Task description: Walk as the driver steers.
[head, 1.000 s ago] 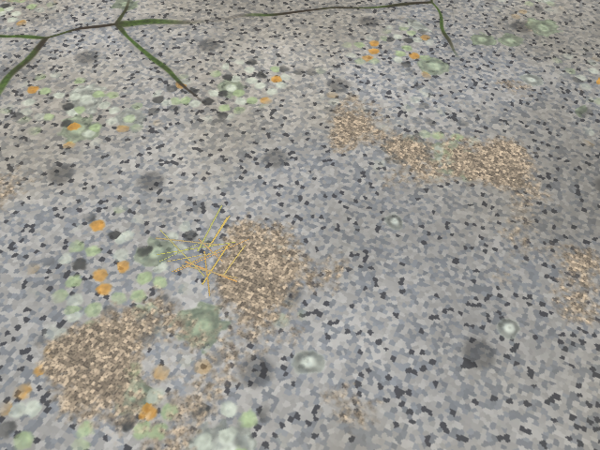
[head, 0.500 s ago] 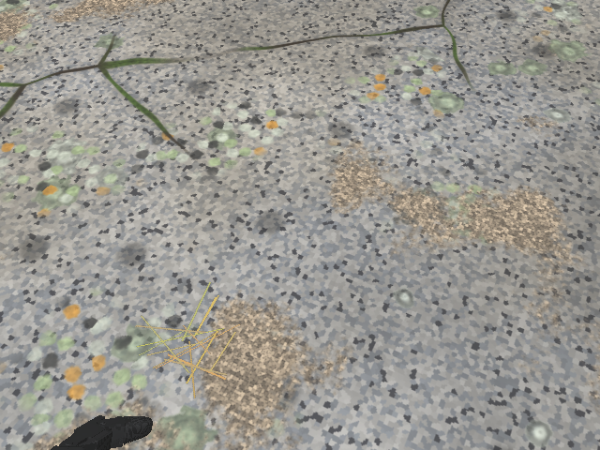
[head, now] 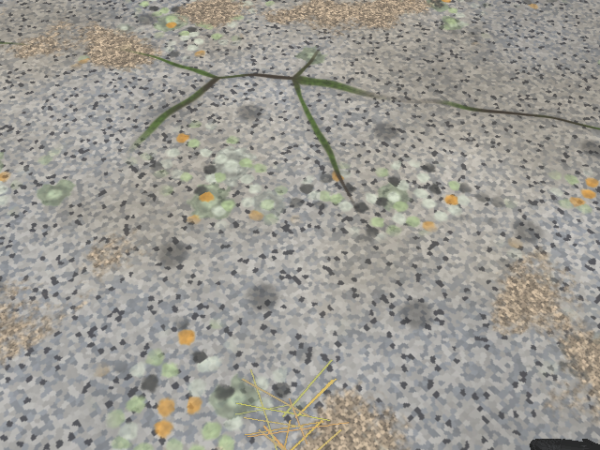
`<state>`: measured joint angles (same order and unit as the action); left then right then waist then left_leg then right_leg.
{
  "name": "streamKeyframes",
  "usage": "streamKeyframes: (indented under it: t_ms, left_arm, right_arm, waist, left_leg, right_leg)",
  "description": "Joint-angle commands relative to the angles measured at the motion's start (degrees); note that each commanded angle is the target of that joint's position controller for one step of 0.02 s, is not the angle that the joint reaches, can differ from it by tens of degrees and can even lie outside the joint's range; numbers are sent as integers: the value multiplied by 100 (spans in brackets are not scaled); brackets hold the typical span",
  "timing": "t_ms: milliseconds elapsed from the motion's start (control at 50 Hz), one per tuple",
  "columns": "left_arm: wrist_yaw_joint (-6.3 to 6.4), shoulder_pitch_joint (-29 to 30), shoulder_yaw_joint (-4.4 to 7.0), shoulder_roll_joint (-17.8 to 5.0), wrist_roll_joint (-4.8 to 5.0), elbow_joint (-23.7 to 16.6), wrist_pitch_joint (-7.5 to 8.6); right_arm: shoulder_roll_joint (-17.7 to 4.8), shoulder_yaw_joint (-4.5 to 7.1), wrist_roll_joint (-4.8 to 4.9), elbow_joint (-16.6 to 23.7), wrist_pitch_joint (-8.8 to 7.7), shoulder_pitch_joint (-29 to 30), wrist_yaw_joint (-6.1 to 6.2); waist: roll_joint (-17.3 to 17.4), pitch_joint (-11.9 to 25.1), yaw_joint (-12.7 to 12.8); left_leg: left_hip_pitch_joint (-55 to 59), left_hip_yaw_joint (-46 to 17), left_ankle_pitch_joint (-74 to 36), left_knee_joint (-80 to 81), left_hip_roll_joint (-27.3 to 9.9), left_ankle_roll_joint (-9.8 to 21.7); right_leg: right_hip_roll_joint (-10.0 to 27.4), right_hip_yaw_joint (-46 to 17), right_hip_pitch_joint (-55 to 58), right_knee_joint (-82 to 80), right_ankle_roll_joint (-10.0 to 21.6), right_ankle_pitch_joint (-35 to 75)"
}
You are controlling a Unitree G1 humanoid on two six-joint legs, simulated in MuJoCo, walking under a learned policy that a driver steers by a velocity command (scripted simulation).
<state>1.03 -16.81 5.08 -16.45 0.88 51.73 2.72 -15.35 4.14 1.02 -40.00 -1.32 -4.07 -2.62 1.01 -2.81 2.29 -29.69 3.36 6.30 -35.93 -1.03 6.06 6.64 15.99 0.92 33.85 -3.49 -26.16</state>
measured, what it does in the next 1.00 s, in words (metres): walks ahead: right foot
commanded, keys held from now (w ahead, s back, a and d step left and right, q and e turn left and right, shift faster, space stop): q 0.24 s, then no key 0.76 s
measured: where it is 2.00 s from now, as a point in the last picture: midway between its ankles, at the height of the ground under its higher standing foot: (273, 392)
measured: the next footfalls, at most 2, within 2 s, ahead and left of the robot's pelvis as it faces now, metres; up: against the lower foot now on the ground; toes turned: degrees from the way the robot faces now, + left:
right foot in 0.48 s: +0.30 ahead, -0.11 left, +0.00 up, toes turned +16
left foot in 1.78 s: +0.58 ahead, +0.23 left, +0.00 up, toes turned +16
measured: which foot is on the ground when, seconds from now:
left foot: down 0.00-1.00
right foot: down 0.00-0.00, up 0.02-0.46, down 0.48-1.00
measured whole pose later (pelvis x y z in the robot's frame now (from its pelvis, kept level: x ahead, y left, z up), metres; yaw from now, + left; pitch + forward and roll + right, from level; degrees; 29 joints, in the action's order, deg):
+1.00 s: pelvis +0.19 +0.01 +0.02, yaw +15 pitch -1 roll +0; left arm 0.5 -7.0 1.9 -14.0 -0.4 51.0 0.6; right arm -13.0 2.2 -0.7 -47.3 0.4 -14.0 1.3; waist -0.4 -1.8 0.3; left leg -10.1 -4.0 20.2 -31.4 1.2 0.1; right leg 0.6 -1.2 -15.8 30.8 -1.3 -13.8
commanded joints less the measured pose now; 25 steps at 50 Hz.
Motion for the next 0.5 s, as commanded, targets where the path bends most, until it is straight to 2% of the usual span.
streamKeyframes:
  t_ms: [20, 40, 60, 80, 100, 120, 140, 180, 260, 300, 380, 440, 460, 480, 500]
  left_arm:
    - [-23, -206, -97, -284, -170, -798, 269]
    - [-61, 360, 12, -762, 33, -838, 360]
    - [-50, 610, -9, -725, 94, -932, 394]
    - [25, 622, -3, -673, -26, -832, 378]
    - [77, 623, 49, -767, -117, -824, 312]
    - [83, 565, 76, -802, -125, -829, 215]
    - [89, 496, 69, -723, -141, -852, 139]
    - [115, 479, 29, -565, -171, -890, 50]
    - [116, 901, -32, -464, -166, -1031, -28]
    - [71, 1134, -62, -438, -131, -1071, -45]
    - [-4, 1408, -68, -488, -111, -1141, -27]
    - [-61, 1378, -49, -536, -121, -1164, 45]
    - [-84, 1245, -51, -499, -130, -1133, 83]
    - [-98, 1114, -56, -500, -179, -1106, 132]
    - [-67, 1013, -17, -793, -285, -1135, 163]
  right_arm:
    - [-1967, 557, -132, 185, -53, -1639, 127]
    - [-1491, 420, -116, 248, -114, -1559, 46]
    - [-1238, 356, -65, 231, -165, -1341, 40]
    - [-1066, 321, 8, 245, -171, -1022, 63]
    - [-894, 272, 17, 306, -150, -775, 104]
    - [-865, 248, -66, 387, -121, -636, 134]
    - [-913, 265, -118, 418, -121, -606, 153]
    - [-1044, 307, -115, 413, -120, -683, 218]
    - [-1045, 297, -12, 414, 38, -755, 389]
    - [-990, 266, -30, 408, 105, -773, 445]
    - [-904, 193, -118, 317, 158, -837, 445]
    - [-811, 118, -102, 274, 174, -783, 413]
    - [-747, 77, -69, 275, 174, -688, 418]
    - [-670, 37, -67, 251, 154, -715, 420]
    - [-479, -29, -197, 289, 103, -887, 418]
  waist:
    - [1460, 2452, -462]
    - [474, 2388, -777]
    - [332, 1692, -652]
    - [-116, 1208, -431]
    - [-9, 996, -270]
    - [95, 945, -123]
    - [130, 971, -51]
    - [145, 1052, -6]
    - [340, 1132, -125]
    - [443, 1106, -250]
    - [574, 933, -413]
    - [647, 808, -392]
    - [627, 777, -258]
    - [527, 759, -139]
    - [30, 1002, -252]
  left_leg:
    - [4898, -4738, -1998, 1320, -2057, 2041]
    - [4769, -4079, -2526, 1438, -1895, 1745]
    - [4091, -3111, -2852, 1331, -1642, 1502]
    - [3319, -2506, -2816, 1337, -1308, 1197]
    - [2678, -2199, -2859, 1453, -1140, 1068]
    - [2191, -2063, -3038, 1577, -1034, 1022]
    - [1958, -1988, -3360, 1619, -984, 1043]
    - [1799, -1781, -3757, 1611, -873, 1048]
    - [1921, -1761, -3080, 1489, -720, 799]
    - [1942, -1792, -2589, 1473, -699, 666]
    - [1974, -2001, -2196, 1319, -786, 650]
    - [2065, -2278, -2180, 962, -846, 616]
    - [2023, -2303, -1977, 809, -747, 496]
    - [1850, -2284, -1599, 688, -548, 275]
    - [1566, -2023, -831, 270, -175, -22]
  right_leg:
    - [-985, -1447, -3802, 4811, -73, -1276]
    - [-642, -2115, -4147, 4972, 28, -975]
    - [-444, -2008, -4303, 4629, 140, -515]
    - [-195, -1988, -4170, 4160, 142, -103]
    - [-62, -1996, -3871, 3791, 138, 157]
    - [-48, -2016, -3503, 3672, 135, 309]
    - [-111, -1980, -3348, 3517, 89, 410]
    - [-244, -1949, -3318, 3083, -14, 676]
    - [-401, -2022, -3496, 2000, -166, 1408]
    - [-420, -2033, -3388, 1470, -181, 1800]
    - [-481, -2012, -3022, 763, -122, 1773]
    - [-580, -1919, -2669, 170, 85, 1418]
    - [-596, -1869, -2312, -426, 203, 1784]
    - [-481, -1965, -1713, -1144, 357, 2858]
    - [220, -2577, -949, -1088, 595, 4656]
Keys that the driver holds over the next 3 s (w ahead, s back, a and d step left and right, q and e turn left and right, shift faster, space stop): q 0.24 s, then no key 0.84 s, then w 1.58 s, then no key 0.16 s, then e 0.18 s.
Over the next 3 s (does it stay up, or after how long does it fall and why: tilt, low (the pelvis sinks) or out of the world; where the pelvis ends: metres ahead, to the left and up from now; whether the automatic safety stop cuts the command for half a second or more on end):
stays up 1.05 0.24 0.02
